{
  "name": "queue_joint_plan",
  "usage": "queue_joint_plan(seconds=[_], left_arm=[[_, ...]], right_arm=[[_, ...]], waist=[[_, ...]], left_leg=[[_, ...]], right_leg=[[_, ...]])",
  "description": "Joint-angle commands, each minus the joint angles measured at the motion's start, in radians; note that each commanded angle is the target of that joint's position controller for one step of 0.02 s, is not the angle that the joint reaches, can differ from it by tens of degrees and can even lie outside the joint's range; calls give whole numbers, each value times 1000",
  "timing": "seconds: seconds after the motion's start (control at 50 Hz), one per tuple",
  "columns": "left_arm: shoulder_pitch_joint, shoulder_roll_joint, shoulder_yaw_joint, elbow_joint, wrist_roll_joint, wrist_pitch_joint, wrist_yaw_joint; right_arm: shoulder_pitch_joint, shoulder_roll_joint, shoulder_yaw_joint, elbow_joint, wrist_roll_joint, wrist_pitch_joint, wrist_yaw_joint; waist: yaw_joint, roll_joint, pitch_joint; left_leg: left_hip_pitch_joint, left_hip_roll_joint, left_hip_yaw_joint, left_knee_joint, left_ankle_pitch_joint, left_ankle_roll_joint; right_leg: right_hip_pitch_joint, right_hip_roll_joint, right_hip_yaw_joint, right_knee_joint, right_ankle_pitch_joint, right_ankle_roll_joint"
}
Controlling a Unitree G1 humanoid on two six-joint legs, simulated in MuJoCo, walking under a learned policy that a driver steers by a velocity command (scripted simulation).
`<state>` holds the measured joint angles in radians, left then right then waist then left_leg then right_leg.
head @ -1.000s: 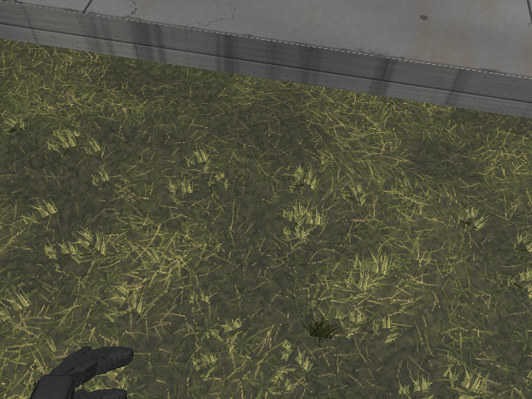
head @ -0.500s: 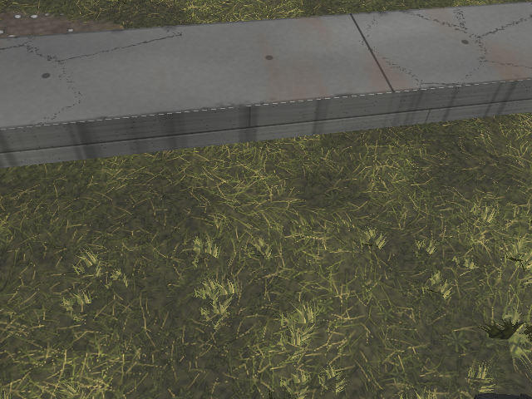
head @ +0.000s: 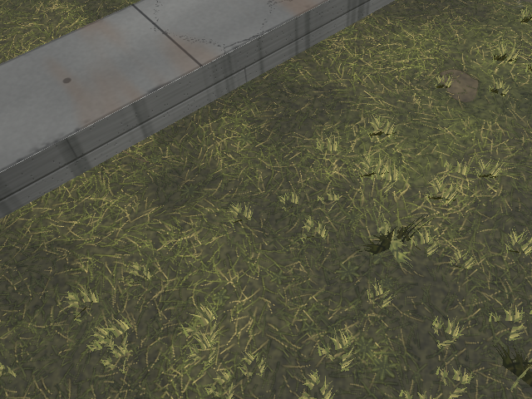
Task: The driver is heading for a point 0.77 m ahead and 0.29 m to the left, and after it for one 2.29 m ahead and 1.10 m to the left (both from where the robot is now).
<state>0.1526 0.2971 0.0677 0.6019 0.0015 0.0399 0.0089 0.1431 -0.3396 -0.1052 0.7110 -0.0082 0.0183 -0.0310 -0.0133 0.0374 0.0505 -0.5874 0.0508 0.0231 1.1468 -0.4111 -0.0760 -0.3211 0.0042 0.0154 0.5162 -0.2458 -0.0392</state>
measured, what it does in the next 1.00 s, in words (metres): walks ahead, turning left: left foot, then right foot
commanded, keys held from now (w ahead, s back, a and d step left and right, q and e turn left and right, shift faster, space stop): w+shift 0.14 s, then w+q+shift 0.66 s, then w+shift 0.18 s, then shift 0.02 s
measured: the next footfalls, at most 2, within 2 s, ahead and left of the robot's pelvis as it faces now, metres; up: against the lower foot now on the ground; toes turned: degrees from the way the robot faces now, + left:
left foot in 0.44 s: +0.20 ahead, +0.19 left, +0.00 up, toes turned +12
right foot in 0.88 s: +0.70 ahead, +0.18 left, +0.00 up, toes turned +35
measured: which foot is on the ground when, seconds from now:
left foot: up 0.00-0.42, down 0.44-0.88, up 0.90-1.00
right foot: down 0.00-0.44, up 0.46-0.86, down 0.88-1.00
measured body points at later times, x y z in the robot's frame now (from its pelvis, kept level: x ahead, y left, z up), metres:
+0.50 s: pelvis +0.16 +0.10 -0.02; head +0.18 +0.13 +0.43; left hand +0.22 +0.39 -0.14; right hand +0.33 -0.16 -0.10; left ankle +0.16 +0.18 -0.74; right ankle +0.03 -0.09 -0.67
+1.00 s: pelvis +0.55 +0.24 -0.01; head +0.57 +0.27 +0.43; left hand +0.54 +0.55 -0.11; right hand +0.76 +0.04 -0.12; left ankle +0.35 +0.24 -0.62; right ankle +0.66 +0.15 -0.74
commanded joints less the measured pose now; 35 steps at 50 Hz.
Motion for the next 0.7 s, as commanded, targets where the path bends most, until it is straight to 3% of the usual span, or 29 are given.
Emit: queue_joint_plan(seconds=[0.02,0.04,0.06,0.08,0.12,0.16,0.3,0.36,0.4,0.42,0.44,0.46,0.48,0.5,0.52,0.54,0.56,0.6,0.64,0.7], left_arm=[[-12,128,28,-49,-2,-27,16],[30,129,28,-33,-14,-34,13],[51,139,28,-20,-18,-43,9],[59,150,28,-11,-12,-51,8],[70,165,30,2,-6,-70,6],[81,173,31,14,-12,-86,2],[118,178,39,53,-20,-123,-16],[104,181,45,62,-20,-122,-22],[55,168,41,58,-16,-114,-23],[35,149,33,52,-3,-114,-20],[1,105,16,26,14,-120,-12],[-21,18,-12,-57,21,-146,-9],[-71,66,-14,-79,-5,-187,-14],[-106,108,-7,-88,-42,-213,-29],[-104,97,-15,-80,-36,-225,-32],[-98,83,-17,-73,-10,-230,-31],[-80,82,-12,-67,3,-224,-32],[-77,98,-3,-57,8,-201,-37],[-153,85,-9,-74,12,-187,-37],[-295,20,-31,-112,7,-192,-50]], right_arm=[[31,-68,-10,-55,5,-15,3],[16,-56,-2,-59,12,-21,16],[-15,-49,3,-72,19,-29,26],[-46,-56,4,-83,24,-37,35],[-71,-62,4,-90,27,-60,47],[-60,-53,9,-82,29,-80,54],[-62,-19,41,-114,48,-89,70],[-31,-23,50,-122,50,-85,73],[72,-32,45,-87,47,-81,71],[200,-63,26,-39,44,-78,65],[421,-152,-16,24,44,-80,61],[504,-304,-46,28,46,-87,59],[473,-220,-17,-27,45,-103,67],[430,-171,-4,-48,28,-113,66],[410,-154,2,-61,21,-113,65],[370,-132,10,-69,22,-107,63],[327,-100,24,-80,17,-104,58],[288,-69,35,-85,24,-98,42],[294,-72,36,-69,29,-94,22],[334,-78,31,-24,38,-86,0]], waist=[[2,-158,-213],[28,-170,-203],[44,-207,-170],[54,-228,-127],[59,-212,-75],[60,-200,-58],[77,-148,1],[57,-126,-3],[-5,-87,-26],[-63,-55,-71],[-160,71,-142],[-142,397,-144],[-153,280,-179],[-141,149,-139],[-116,29,-130],[-79,-49,-86],[-35,-22,-55],[-4,-1,13],[-10,-10,65],[-55,31,79]], left_leg=[[-27,4,-30,-31,115,-1],[-44,11,-25,-108,151,9],[-64,10,-24,-182,172,18],[-77,12,-33,-244,183,28],[-77,13,-44,-350,192,48],[-68,16,-34,-408,197,62],[-81,54,-14,-438,151,132],[-39,65,18,-437,118,168],[152,19,94,-485,147,195],[342,-50,155,-479,129,205],[604,-53,48,-505,74,250],[815,149,-558,-781,-264,417],[914,242,-862,-957,-414,456],[915,274,-840,-941,-360,446],[845,255,-765,-912,-282,428],[739,223,-685,-909,-203,414],[632,184,-617,-922,-139,405],[526,126,-513,-961,-17,387],[429,74,-419,-984,164,365],[295,11,-334,-992,283,318]], right_leg=[[199,-216,185,-183,291,-188],[218,-212,222,-237,-46,-185],[218,-226,278,-287,-250,-184],[209,-247,323,-323,-326,-187],[208,-267,344,-345,-330,-186],[215,-279,325,-353,-325,-183],[236,-334,198,-375,-288,-148],[252,-336,118,-362,-263,-124],[166,-283,-5,-271,-186,-92],[77,-226,-95,-105,0,-64],[-84,-143,-187,284,247,-17],[-516,36,-136,731,-159,73],[-717,48,57,874,-235,50],[-801,-9,87,908,-179,19],[-757,-45,89,851,-123,5],[-695,-69,96,755,-60,8],[-607,-83,106,674,-15,14],[-538,-74,87,547,43,47],[-488,-37,43,385,154,83],[-296,34,-16,140,335,105]])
